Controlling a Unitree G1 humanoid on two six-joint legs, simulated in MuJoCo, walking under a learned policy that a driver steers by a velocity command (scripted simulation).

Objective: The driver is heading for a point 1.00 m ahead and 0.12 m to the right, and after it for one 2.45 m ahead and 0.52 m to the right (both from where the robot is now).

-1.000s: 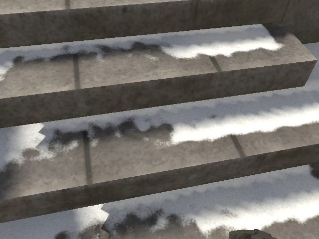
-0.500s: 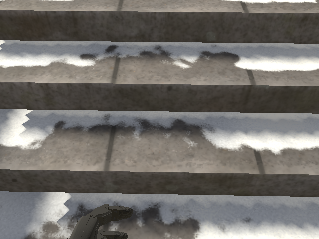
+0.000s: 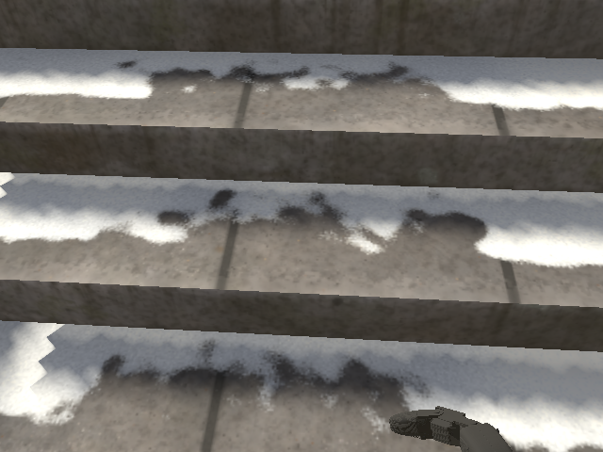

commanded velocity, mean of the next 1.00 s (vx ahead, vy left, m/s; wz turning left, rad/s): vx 0.50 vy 0.00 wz -0.30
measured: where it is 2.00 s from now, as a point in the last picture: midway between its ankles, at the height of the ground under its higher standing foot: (488, 255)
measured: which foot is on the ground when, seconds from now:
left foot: up 0.00-0.02, down 0.04-0.60, up 0.62-1.00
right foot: down 0.00-0.08, up 0.10-0.56, down 0.58-1.00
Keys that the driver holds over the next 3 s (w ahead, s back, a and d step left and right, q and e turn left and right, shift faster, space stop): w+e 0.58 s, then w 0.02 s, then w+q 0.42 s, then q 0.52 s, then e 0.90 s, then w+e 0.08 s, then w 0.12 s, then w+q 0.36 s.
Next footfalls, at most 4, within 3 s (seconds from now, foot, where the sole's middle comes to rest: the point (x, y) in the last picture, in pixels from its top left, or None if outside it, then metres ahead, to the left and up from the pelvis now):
0.04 left None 0.20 0.12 -0.64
0.58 right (478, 447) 0.48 -0.20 -0.50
1.12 left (421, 243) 0.82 -0.10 -0.36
1.70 right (548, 236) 0.86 -0.34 -0.36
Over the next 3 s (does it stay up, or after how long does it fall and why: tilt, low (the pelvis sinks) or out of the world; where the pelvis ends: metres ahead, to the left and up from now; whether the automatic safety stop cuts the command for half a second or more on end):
stays up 0.87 -0.26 0.41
